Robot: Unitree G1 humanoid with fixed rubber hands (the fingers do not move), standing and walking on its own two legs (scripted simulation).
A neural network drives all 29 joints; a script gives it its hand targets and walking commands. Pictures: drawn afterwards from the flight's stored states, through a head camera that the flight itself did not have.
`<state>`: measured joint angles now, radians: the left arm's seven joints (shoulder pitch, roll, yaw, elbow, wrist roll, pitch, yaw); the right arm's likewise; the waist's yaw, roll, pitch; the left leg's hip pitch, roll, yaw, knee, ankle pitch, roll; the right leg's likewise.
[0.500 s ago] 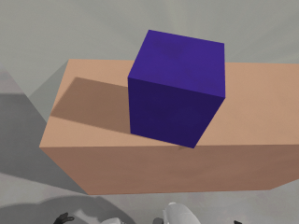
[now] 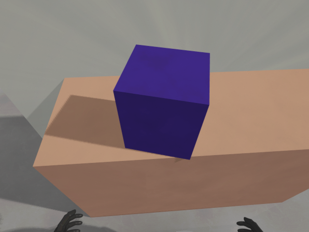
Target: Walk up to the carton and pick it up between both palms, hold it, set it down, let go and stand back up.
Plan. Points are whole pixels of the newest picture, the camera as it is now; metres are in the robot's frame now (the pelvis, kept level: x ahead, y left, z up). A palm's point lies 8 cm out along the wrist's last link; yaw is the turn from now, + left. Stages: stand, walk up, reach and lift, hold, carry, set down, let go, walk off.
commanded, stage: walk up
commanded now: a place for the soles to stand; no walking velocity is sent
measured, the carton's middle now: (164, 104) +0.45 -0.03 +0.07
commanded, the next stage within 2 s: none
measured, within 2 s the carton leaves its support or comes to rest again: neither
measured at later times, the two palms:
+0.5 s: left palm (89, 225) +0.16 +0.18 -0.10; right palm out of the picture +0.04 -0.35 -0.13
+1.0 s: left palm (89, 212) +0.19 +0.19 -0.10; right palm (275, 211) +0.18 -0.34 -0.10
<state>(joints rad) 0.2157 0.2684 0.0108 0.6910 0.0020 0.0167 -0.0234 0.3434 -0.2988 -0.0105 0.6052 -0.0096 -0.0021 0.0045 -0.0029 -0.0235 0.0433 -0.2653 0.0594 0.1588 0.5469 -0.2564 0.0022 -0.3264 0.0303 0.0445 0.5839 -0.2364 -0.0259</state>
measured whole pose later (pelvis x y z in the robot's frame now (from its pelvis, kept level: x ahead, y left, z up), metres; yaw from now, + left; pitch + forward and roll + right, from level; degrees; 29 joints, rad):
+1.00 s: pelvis +0.08 -0.08 -0.01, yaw +3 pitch -1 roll +0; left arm 0.23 0.29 0.00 0.63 0.01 0.02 0.02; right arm 0.31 -0.29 -0.03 0.63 0.00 0.02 0.01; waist -0.01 -0.02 0.08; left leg -0.30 -0.03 -0.04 0.65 -0.33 0.01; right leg -0.31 -0.03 -0.08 0.64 -0.30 -0.01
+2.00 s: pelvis +0.06 -0.07 +0.00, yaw +14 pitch -2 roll -1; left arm 0.30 0.29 0.00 0.67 0.02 0.01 0.02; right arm 0.27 -0.29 -0.04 0.61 -0.03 0.06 0.02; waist 0.00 0.03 0.08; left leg -0.33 -0.11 -0.16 0.61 -0.24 0.01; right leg -0.25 -0.02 -0.07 0.61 -0.33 -0.01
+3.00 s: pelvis +0.10 -0.07 +0.02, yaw +7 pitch -4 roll +0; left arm 0.16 0.32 0.09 0.47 -0.06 0.12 -0.06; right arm 0.29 -0.14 -0.02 0.59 0.02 -0.18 -0.09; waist 0.03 -0.04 0.11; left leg -0.09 0.00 0.03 0.37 -0.20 0.00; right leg -0.05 0.02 0.05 0.36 -0.24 -0.01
